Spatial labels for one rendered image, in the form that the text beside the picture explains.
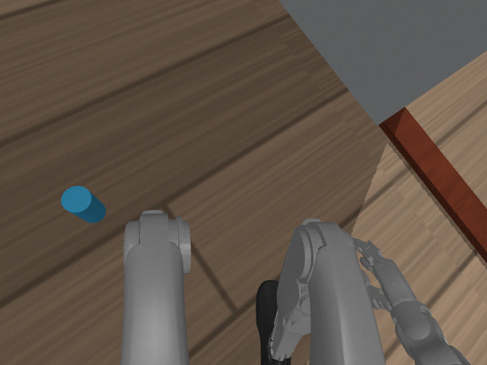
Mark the right robot foot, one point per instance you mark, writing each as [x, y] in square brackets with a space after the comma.
[266, 309]

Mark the right robot hand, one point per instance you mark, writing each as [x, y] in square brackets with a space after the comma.
[393, 284]

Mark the right robot arm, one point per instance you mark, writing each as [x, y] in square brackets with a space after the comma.
[421, 336]

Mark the can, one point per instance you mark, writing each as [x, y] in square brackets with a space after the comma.
[81, 202]

